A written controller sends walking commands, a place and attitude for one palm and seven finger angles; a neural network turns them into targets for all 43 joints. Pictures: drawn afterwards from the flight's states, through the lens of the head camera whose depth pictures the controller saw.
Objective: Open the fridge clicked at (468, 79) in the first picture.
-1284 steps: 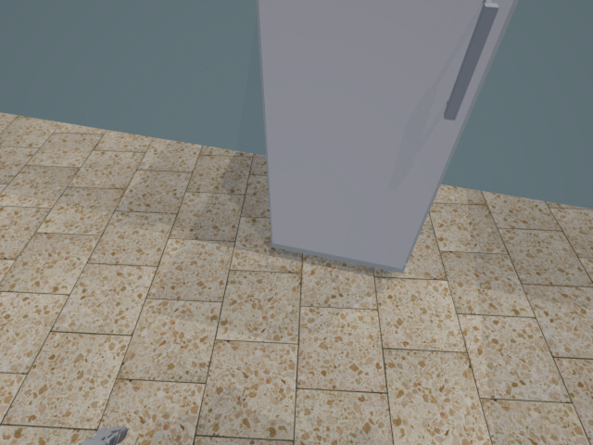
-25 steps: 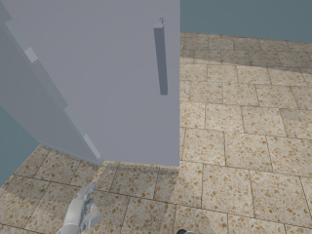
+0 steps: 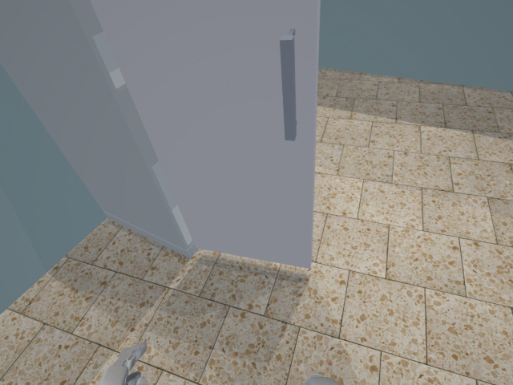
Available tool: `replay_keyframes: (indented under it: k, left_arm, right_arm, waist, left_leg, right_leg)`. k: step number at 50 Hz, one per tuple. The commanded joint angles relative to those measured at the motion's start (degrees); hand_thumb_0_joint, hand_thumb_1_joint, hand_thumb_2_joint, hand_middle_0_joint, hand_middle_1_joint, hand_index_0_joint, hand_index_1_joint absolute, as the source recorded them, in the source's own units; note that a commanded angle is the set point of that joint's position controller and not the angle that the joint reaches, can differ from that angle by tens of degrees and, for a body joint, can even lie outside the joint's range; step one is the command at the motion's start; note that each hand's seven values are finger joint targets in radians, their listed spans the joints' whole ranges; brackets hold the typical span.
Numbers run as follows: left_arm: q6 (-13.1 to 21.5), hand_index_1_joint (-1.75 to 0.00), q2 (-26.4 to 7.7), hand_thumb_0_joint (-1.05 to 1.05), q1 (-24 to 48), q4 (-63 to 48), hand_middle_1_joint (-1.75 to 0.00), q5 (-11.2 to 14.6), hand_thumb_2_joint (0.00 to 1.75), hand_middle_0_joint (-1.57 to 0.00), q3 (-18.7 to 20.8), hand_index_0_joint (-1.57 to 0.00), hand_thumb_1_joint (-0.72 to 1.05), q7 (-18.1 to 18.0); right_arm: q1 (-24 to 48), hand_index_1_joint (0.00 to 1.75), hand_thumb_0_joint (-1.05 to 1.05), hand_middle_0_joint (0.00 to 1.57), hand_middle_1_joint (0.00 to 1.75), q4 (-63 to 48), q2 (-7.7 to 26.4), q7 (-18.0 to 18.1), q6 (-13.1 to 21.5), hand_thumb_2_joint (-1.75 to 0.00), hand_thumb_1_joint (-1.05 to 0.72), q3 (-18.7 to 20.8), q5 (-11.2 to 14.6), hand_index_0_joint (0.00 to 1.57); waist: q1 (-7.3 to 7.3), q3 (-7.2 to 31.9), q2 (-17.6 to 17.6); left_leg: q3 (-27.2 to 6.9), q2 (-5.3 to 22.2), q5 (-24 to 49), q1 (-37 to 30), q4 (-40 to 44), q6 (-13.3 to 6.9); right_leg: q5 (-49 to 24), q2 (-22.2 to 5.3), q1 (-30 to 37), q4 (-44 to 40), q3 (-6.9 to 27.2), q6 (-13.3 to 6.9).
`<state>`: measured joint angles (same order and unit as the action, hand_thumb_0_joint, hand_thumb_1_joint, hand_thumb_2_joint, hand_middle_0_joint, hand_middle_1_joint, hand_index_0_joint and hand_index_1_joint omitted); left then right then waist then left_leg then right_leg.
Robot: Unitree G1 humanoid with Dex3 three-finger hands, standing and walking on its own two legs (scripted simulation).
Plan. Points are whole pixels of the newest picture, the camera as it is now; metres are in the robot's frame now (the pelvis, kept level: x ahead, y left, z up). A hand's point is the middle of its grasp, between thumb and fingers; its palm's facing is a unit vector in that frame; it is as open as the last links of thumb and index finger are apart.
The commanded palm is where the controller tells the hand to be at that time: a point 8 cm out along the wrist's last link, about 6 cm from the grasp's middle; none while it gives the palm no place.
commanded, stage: stop stepping back and stand still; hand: right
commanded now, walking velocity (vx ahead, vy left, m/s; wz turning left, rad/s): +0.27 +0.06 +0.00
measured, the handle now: (291, 88) +0.69 -0.08 +0.14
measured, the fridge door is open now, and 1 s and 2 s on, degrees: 76 76 76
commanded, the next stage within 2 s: let the arm hang, fingers relaxed in 0.94 s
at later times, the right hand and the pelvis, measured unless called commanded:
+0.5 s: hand out of the picture +0.14 -0.33 +0.17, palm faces +0.57 +0.74 -0.35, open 7.4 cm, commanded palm +0.09 -0.34 +0.18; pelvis -0.03 -0.03 +0.00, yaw -3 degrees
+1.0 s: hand out of the picture +0.17 -0.33 +0.16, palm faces +0.47 +0.76 -0.44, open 7.4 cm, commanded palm +0.11 -0.36 +0.18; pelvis -0.01 -0.05 +0.01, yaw -3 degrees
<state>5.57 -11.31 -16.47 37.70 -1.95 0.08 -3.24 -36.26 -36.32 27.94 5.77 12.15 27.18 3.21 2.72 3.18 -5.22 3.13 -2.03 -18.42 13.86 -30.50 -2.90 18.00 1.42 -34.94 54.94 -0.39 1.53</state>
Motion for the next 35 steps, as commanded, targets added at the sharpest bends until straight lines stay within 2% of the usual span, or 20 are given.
replay_keyframes:
  k: [1,2,3,4,5,6,7,9,11,13,14,15,16,17,20,23,27,29,31,35]
  left_arm:
    - [5.29,-0.30,-7.93,0.00,7.67,-6.40,-0.30,1.10,0.90,-0.20,2.07,-0.20,0.90,-3.18]
    - [5.91,-0.30,-8.69,0.00,6.27,-5.82,-0.30,0.97,0.90,-0.20,1.96,-0.20,0.90,-3.38]
    - [6.67,-0.30,-10.00,0.00,6.64,-7.32,-0.30,1.41,0.90,-0.20,2.46,-0.20,0.90,-3.56]
    - [7.18,-0.30,-10.42,0.00,7.36,-8.83,-0.30,1.92,0.90,-0.20,2.48,-0.20,0.90,-3.45]
    - [7.28,-0.30,-9.63,0.00,8.36,-8.71,-0.30,1.80,0.90,-0.20,2.39,-0.20,0.90,-2.96]
    - [7.56,-0.30,-8.35,0.00,8.45,-7.99,-0.30,0.75,0.90,-0.20,2.16,-0.20,0.90,-2.13]
    - [7.73,-0.30,-6.81,0.00,9.10,-9.46,-0.30,0.23,0.90,-0.20,1.93,-0.20,0.90,-1.25]
    - [7.58,-0.30,-6.34,0.00,8.74,-9.58,-0.30,0.11,0.90,-0.20,1.42,-0.20,0.90,0.14]
    - [6.46,-0.30,-7.30,0.00,8.53,-10.38,-0.30,0.13,0.90,-0.20,1.64,-0.20,0.90,0.25]
    - [4.12,-0.30,-7.19,0.00,8.50,-10.87,-0.30,-0.16,0.90,-0.20,1.88,-0.20,0.90,-0.21]
    - [3.03,-0.30,-7.12,0.00,8.15,-10.81,-0.30,-0.21,0.90,-0.20,2.20,-0.20,0.90,-0.57]
    - [2.02,-0.30,-6.70,0.00,7.61,-10.73,-0.30,-0.21,0.90,-0.20,2.67,-0.20,0.90,-0.78]
    - [1.92,-0.30,-6.63,0.00,7.17,-10.44,-0.30,0.01,0.90,-0.20,2.23,-0.20,0.90,-0.68]
    - [2.81,-0.30,-6.60,0.00,6.82,-9.35,-0.30,0.66,0.90,-0.20,2.30,-0.20,0.90,-0.78]
    - [3.47,-0.30,-6.82,0.00,6.85,-8.31,-0.30,1.08,0.90,-0.20,1.78,-0.20,0.90,-1.07]
    - [4.38,-0.30,-6.86,0.00,8.29,-7.52,-0.30,0.85,0.90,-0.20,1.08,-0.20,0.90,-2.05]
    - [5.93,-0.30,-9.59,0.00,9.50,-9.89,-0.30,1.29,0.90,-0.20,2.36,-0.20,0.90,-2.46]
    - [6.11,-0.30,-7.85,0.00,9.04,-9.38,-0.30,1.02,0.90,-0.20,1.37,-0.20,0.90,-1.93]
    - [6.70,-0.30,-7.52,0.00,9.16,-9.63,-0.30,0.62,0.90,-0.20,1.41,-0.20,0.90,-1.83]
    - [6.75,-0.30,-7.64,0.00,6.78,-10.24,-0.30,1.25,0.90,-0.20,2.04,-0.20,0.90,-1.15]
  right_arm:
    - [23.23,0.30,0.00,0.20,0.30,2.14,4.71,3.62,0.26,-0.90,-0.90,0.42,-1.94,0.20]
    - [25.20,0.30,0.00,0.20,0.30,3.96,3.61,3.77,0.52,-0.90,-0.90,-1.20,-2.37,0.20]
    - [26.50,0.30,0.00,0.20,0.30,1.71,2.63,3.82,1.00,-0.90,-0.90,-3.07,-2.55,0.20]
    - [27.32,0.30,0.00,0.20,0.30,-1.51,3.90,3.98,1.72,-0.90,-0.90,-2.67,-2.70,0.20]
    - [23.31,0.30,0.00,0.20,0.30,-0.25,4.85,3.59,2.06,-0.90,-0.90,-1.08,-2.07,0.20]
    - [21.39,0.30,0.00,0.20,0.30,-6.10,8.20,2.90,2.13,-0.90,-0.90,1.92,-1.98,0.20]
    - [19.00,0.30,0.00,0.20,0.30,-10.84,6.43,2.49,2.52,-0.90,-0.90,0.57,-2.23,0.20]
    - [8.20,0.30,0.00,0.20,0.30,-10.71,5.75,2.54,2.17,-0.90,-0.90,1.56,-1.94,0.20]
    - [2.39,0.30,0.00,0.20,0.30,-9.32,7.46,2.84,1.50,-0.90,-0.90,4.15,-1.52,0.20]
    - [2.07,0.30,0.00,0.20,0.30,-5.01,6.73,2.83,0.17,-0.90,-0.90,4.36,-1.55,0.20]
    - [3.45,0.30,0.00,0.20,0.30,-2.93,7.21,2.92,-0.44,-0.90,-0.90,4.98,-1.63,0.20]
    - [6.18,0.30,0.00,0.20,0.30,-1.33,7.98,2.92,-0.86,-0.90,-0.90,5.66,-1.36,0.20]
    - [8.51,0.30,0.00,0.20,0.30,-0.60,8.61,3.34,-0.62,-0.90,-0.90,6.95,-0.59,0.20]
    - [14.83,0.30,0.00,0.20,0.30,-2.24,9.13,3.82,0.67,-0.90,-0.90,6.32,-0.54,0.20]
    - [14.17,0.30,0.00,0.20,0.30,4.57,3.88,3.35,0.42,-0.90,-0.90,1.17,-0.97,0.20]
    - [18.48,0.30,0.00,0.20,0.30,2.63,3.29,3.62,0.82,-0.90,-0.90,-1.38,-1.73,0.20]
    - [19.19,0.30,0.00,0.20,0.30,-4.95,6.03,3.91,2.55,-0.90,-0.90,1.32,-1.90,0.20]
    - [16.46,0.30,0.00,0.20,0.30,-4.47,5.37,3.22,3.13,-0.90,-0.90,1.80,-2.07,0.20]
    - [16.71,0.30,0.00,0.20,0.30,-5.98,7.14,3.47,4.10,-0.90,-0.90,3.86,-2.59,0.20]
    - [8.90,0.30,0.00,0.20,0.30,-1.16,4.64,3.47,3.77,-0.90,-0.90,3.83,-1.70,0.20]
  waist:
    - [-4.08,-4.74,4.41]
    - [-4.13,-3.89,9.65]
    - [-3.56,-3.83,17.57]
    - [-3.25,-3.32,20.84]
    - [-2.87,-1.82,18.33]
    - [-3.28,-0.49,24.81]
    - [-3.38,-1.15,24.41]
    - [-1.93,0.24,17.89]
    - [-1.54,2.15,17.32]
    - [-1.75,1.82,14.99]
    - [-1.95,1.15,9.84]
    - [-2.25,-0.31,0.54]
    - [-2.04,-1.86,-2.84]
    - [-3.12,0.03,-3.59]
    - [-3.29,-4.83,1.50]
    - [-3.20,-4.98,3.10]
    - [-1.76,-1.39,11.41]
    - [-2.44,-3.26,19.07]
    - [-1.62,-3.26,18.43]
    - [-1.91,5.00,10.93]
  left_leg:
    - [-7.87,14.10,-13.70,13.20,11.39,-2.74]
    - [-5.14,10.94,-13.44,10.81,6.42,-1.08]
    - [-2.48,6.02,-10.52,9.51,-1.43,1.02]
    - [-0.69,1.88,-7.38,9.55,-8.43,2.85]
    - [-1.49,-0.15,-8.58,6.53,-11.38,3.16]
    - [-2.63,-0.95,-10.24,8.66,-17.83,2.79]
    - [-3.84,-0.53,-8.75,8.52,-20.08,2.21]
    - [-2.33,-0.14,-6.35,2.50,-13.11,1.70]
    - [2.21,-2.18,-7.42,-6.72,-2.59,1.25]
    - [1.76,-1.57,-7.13,-16.50,6.59,-0.57]
    - [-3.99,3.00,-8.68,-17.34,9.24,-3.24]
    - [-18.88,12.83,-16.09,-11.20,15.33,-8.04]
    - [-28.34,21.79,-12.72,-6.27,21.06,-11.48]
    - [-27.82,22.28,-8.52,-6.78,19.15,-11.94]
    - [-17.97,17.55,-14.71,7.39,17.39,-8.24]
    - [-11.08,14.41,-10.82,10.06,13.52,-4.95]
    - [-4.33,5.36,2.61,4.04,1.11,2.14]
    - [-1.41,2.33,-2.28,0.72,-2.59,2.97]
    - [-1.55,2.67,-0.50,-2.56,-1.78,2.82]
    - [-3.51,4.51,11.88,-7.68,4.19,2.08]
  right_leg:
    - [2.81,-4.74,19.28,-20.09,0.23,-2.52]
    - [3.63,-4.02,20.68,-27.16,0.68,-2.64]
    - [7.11,-8.39,19.61,-34.89,9.62,-4.32]
    - [10.29,-14.23,18.80,-40.88,21.00,-6.65]
    - [22.18,-16.24,14.93,-45.95,25.31,-7.39]
    - [28.20,-16.01,16.05,-50.82,29.13,-6.10]
    - [25.80,-15.93,15.57,-52.08,30.14,-4.54]
    - [17.49,-14.62,14.76,-49.60,21.43,-4.63]
    - [17.98,-12.47,11.28,-48.20,14.56,-3.77]
    - [18.04,-9.11,3.78,-40.76,9.09,-1.68]
    - [15.72,-6.26,-0.18,-29.84,5.07,-1.47]
    - [10.72,-3.05,-2.12,-13.31,1.26,-1.13]
    - [6.01,-2.03,-3.54,-1.78,-0.28,-0.91]
    - [5.60,-3.03,-3.49,4.40,1.06,-0.62]
    - [3.65,-5.21,7.60,-2.52,0.37,-1.55]
    - [0.16,-3.85,19.33,-18.47,-3.18,-2.37]
    - [-8.75,-11.19,20.94,-30.81,8.48,-5.32]
    - [3.31,-12.53,14.62,-39.58,13.84,-5.60]
    - [3.21,-13.14,12.88,-40.71,13.60,-5.97]
    - [-13.86,-8.48,19.18,-31.45,4.38,-3.58]
